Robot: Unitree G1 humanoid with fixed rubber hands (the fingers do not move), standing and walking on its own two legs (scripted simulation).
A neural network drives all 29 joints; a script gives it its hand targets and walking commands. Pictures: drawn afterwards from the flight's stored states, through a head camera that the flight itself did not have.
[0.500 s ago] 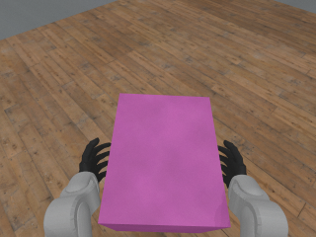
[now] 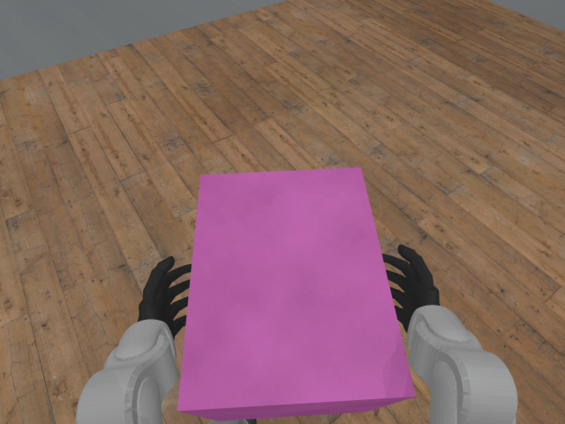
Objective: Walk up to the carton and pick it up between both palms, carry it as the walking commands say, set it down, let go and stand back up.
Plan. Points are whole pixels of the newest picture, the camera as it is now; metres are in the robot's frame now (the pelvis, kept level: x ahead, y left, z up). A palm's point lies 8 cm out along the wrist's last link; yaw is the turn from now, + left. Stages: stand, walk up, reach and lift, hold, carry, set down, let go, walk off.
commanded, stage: carry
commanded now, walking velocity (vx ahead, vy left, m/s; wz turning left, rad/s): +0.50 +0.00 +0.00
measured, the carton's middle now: (287, 298) +0.29 +0.03 +0.01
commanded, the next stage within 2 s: none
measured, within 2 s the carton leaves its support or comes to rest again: neither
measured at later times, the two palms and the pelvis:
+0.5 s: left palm (257, 122) +0.59 +0.11 +0.08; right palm (432, 135) +0.57 -0.19 +0.08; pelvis +0.34 -0.03 +0.00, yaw -1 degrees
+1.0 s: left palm (293, 31) +0.95 +0.07 +0.07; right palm (422, 48) +0.89 -0.23 +0.07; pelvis +0.68 -0.03 -0.02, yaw -5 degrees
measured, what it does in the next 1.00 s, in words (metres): walks ahead: right foot, then left foot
